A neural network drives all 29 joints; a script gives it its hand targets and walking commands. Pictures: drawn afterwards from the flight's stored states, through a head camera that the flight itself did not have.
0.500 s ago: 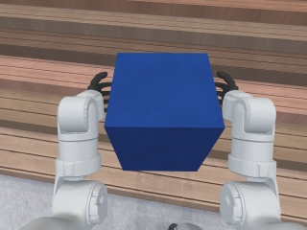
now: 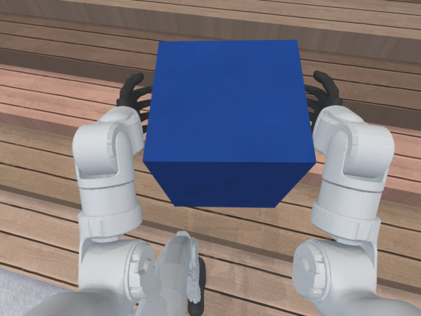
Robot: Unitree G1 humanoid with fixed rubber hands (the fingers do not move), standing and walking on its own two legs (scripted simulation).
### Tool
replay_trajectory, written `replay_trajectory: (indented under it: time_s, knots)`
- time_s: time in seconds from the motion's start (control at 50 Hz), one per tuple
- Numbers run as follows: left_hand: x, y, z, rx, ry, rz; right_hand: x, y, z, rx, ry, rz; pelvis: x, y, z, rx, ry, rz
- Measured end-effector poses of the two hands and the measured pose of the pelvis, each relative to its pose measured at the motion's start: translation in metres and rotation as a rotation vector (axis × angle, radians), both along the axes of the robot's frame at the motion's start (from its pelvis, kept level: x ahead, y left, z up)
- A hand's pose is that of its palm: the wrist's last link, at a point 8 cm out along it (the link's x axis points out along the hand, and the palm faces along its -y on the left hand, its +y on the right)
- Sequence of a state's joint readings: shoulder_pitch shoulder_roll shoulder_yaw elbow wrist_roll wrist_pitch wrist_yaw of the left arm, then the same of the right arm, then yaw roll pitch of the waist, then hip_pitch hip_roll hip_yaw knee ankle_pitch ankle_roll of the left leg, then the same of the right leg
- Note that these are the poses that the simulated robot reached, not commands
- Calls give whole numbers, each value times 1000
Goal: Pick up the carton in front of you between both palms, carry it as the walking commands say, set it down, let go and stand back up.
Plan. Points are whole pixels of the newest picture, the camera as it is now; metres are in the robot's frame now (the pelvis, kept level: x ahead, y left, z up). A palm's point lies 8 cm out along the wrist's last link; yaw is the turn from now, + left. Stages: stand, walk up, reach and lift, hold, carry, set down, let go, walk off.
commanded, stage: carry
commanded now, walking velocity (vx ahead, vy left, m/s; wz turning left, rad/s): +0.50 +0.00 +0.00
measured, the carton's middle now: (225, 137) +0.40 +0.02 +0.08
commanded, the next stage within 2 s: none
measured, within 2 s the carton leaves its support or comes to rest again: neither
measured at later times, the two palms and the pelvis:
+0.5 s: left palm out of the picture +0.75 +0.14 +0.33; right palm out of the picture +0.75 -0.16 +0.34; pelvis +0.37 +0.00 +0.13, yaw +0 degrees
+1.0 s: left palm out of the picture +1.07 +0.18 +0.43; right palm out of the picture +1.08 -0.12 +0.42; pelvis +0.69 +0.03 +0.24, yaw +1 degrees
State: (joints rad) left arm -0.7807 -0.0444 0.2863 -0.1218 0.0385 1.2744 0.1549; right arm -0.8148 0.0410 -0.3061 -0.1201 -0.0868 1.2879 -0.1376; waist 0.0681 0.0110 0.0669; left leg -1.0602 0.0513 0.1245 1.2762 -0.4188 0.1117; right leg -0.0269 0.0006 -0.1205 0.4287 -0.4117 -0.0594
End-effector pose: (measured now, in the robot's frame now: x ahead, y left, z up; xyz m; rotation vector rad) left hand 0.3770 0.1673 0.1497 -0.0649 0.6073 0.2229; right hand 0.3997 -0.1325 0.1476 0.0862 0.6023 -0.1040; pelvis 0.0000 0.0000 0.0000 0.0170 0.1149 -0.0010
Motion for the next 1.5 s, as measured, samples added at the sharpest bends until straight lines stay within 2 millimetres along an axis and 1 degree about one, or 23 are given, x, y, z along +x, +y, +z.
replay_trajectory:
  time_s: [0.04,0.08,0.12,0.18,0.24,0.28,0.38,0.46,0.52,0.56,0.64,0.72,0.82,0.9,0.96,1.02,1.06,1.12,1.2,1.28,1.38,1.44,1.5]
  knots:
    - [41,2,-2,-12,19,-26,32,2,0,-26,20,-16,40,10,4,11,-17,5]
    - [81,-4,-1,-37,57,-85,59,-3,3,-58,59,-43,67,18,18,16,-24,0]
    - [112,-12,6,-34,100,-125,77,-11,8,-72,103,-75,91,24,39,20,-30,3]
    - [152,-26,28,-37,136,-159,101,-24,26,-41,140,-132,127,33,74,10,-27,-6]
    - [194,-39,62,-37,112,-195,131,-36,57,-18,116,-184,165,40,103,-20,-28,-19]
    - [223,-46,86,-41,72,-214,156,-42,84,-21,76,-204,193,41,115,-40,-28,-21]
    - [292,-47,141,-32,-32,-213,234,-44,153,-65,-24,-176,268,29,126,-54,-36,-3]
    - [346,-36,170,-13,-37,-173,307,-34,188,-106,-29,-101,336,14,129,-68,-33,4]
    - [380,-19,181,15,12,-110,366,-16,199,-95,12,6,387,-1,136,-71,-39,14]
    - [395,-4,185,31,59,-54,402,-1,201,-91,54,75,410,-9,147,-73,-52,22]
    - [417,19,190,19,158,17,449,26,205,-81,149,145,449,-18,180,-68,-64,29]
    - [459,27,216,11,149,41,494,34,229,-67,141,152,488,-22,209,-34,-67,43]
    - [533,22,262,39,70,31,558,28,264,-30,60,112,548,-10,223,-16,-51,38]
    - [598,17,281,60,66,-8,609,21,276,-16,56,74,608,8,229,-1,-42,21]
    - [652,14,283,61,92,-44,651,17,275,-27,82,46,657,22,233,20,-26,19]
    - [711,10,275,41,132,-100,688,11,268,-50,127,-6,708,40,240,31,-29,16]
    - [745,5,269,13,165,-139,705,6,264,-81,161,-40,729,47,252,43,-39,18]
    - [780,-2,267,-17,204,-167,725,0,263,-97,204,-74,757,51,275,45,-50,17]
    - [821,-8,288,-25,185,-175,761,-6,284,-75,186,-105,797,54,304,26,-56,1]
    - [869,-11,324,-29,93,-171,813,-9,323,-73,94,-113,843,48,321,10,-49,-5]
    - [930,-17,362,-31,29,-156,884,-16,368,-94,31,-89,914,26,335,-11,-51,8]
    - [970,-21,377,-12,44,-139,935,-20,386,-97,45,-57,962,9,343,-41,-37,9]
    - [1003,-20,383,19,81,-83,992,-19,393,-95,77,17,1008,-14,351,-55,-27,18]
